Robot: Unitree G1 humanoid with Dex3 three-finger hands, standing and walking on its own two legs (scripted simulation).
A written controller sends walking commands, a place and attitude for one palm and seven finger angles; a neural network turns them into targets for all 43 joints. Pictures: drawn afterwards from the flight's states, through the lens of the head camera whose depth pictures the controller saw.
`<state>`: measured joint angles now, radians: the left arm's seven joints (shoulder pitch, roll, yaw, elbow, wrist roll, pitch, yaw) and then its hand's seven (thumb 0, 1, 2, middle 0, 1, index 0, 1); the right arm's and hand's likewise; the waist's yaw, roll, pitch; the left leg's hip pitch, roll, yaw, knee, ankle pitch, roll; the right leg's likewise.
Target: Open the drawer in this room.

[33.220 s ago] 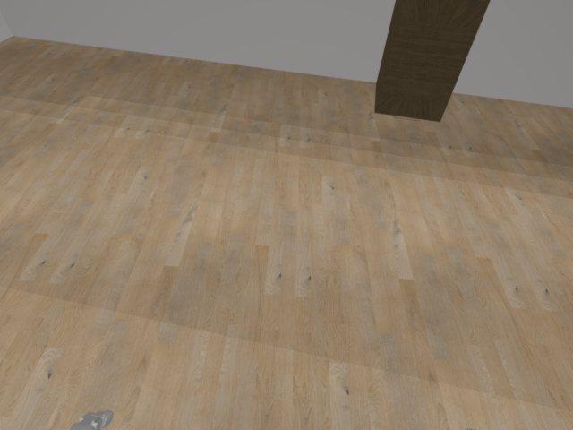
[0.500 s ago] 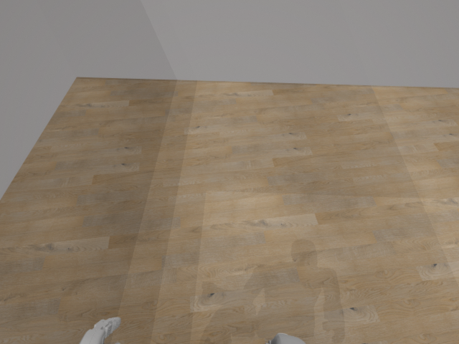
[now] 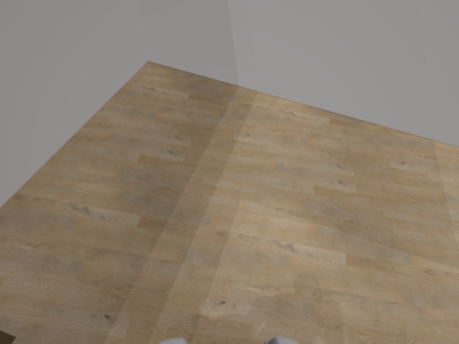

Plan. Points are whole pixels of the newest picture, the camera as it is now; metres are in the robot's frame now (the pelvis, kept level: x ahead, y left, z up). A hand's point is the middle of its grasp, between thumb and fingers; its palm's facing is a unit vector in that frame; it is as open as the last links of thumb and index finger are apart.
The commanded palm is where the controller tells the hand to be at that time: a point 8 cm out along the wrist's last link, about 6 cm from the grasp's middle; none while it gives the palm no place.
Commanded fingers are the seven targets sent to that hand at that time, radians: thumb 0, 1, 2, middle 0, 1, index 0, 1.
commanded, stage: turn to face it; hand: left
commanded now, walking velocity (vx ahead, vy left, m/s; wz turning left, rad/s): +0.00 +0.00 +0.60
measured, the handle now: out of the picture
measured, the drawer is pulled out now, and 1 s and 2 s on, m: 0.00 0.00 0.00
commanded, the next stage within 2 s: take the last steps up to it in 1.86 s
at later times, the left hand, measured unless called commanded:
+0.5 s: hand out of the picture +0.03 +0.18 -0.14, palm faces +0.29 -0.92 -0.25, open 7.4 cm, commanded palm none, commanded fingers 0.00 0.90 0.90 -0.20 -0.30 -0.20 -0.30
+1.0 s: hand out of the picture -0.16 +0.11 -0.16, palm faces +0.63 -0.73 -0.25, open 7.4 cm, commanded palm none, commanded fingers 0.00 0.90 0.90 -0.20 -0.30 -0.20 -0.30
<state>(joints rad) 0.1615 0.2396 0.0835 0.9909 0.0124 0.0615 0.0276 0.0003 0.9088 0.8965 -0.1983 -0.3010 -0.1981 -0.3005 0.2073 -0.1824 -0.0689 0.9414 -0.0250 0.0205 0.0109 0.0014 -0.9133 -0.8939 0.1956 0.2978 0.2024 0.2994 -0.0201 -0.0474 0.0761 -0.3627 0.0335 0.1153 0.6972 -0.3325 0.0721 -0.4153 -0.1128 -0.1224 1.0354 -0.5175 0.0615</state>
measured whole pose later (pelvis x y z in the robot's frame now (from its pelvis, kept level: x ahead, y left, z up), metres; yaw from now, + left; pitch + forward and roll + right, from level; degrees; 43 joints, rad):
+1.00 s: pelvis -0.05 -0.07 +0.01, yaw +38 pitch +0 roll +1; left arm 0.28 0.22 0.05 0.94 0.02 0.01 0.01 0.00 0.90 0.90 -0.20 -0.30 -0.20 -0.30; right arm 0.11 -0.26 -0.07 0.93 -0.01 0.07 0.03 0.01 -0.92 -0.89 0.19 0.30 0.20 0.30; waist 0.03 -0.03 0.10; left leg -0.28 0.03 0.08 0.62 -0.35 -0.06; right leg -0.21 -0.19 -0.30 0.61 -0.37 0.03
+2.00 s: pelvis -0.08 -0.09 +0.00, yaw +68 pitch -2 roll +0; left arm 0.30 0.26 0.06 1.01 0.01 0.04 0.03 0.00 0.90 0.90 -0.20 -0.30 -0.20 -0.30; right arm 0.11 -0.21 -0.05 0.95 -0.01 0.03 0.02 0.00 -0.91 -0.89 0.19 0.30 0.20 0.30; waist 0.05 -0.06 0.09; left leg -0.24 0.00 0.08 0.61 -0.32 0.02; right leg -0.30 -0.16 -0.18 0.76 -0.46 0.05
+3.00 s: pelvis +0.07 +0.07 +0.03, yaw +74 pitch -1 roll +0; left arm 0.43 0.10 0.02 1.14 0.02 -0.08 0.02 0.00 0.92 0.90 -0.20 -0.30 -0.20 -0.30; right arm 0.17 -0.20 -0.08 1.03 -0.03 0.01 0.02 0.00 -0.92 -0.89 0.19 0.30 0.20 0.30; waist 0.03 0.04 0.02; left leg -0.56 0.11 0.04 0.90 -0.15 -0.03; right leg -0.03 0.01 -0.20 0.29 -0.25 -0.06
